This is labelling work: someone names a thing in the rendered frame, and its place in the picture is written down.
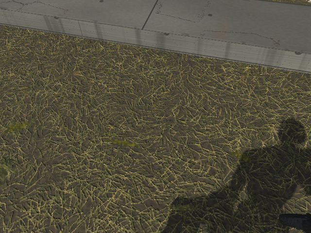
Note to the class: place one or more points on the robot right hand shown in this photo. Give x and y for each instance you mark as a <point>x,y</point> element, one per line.
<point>297,221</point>

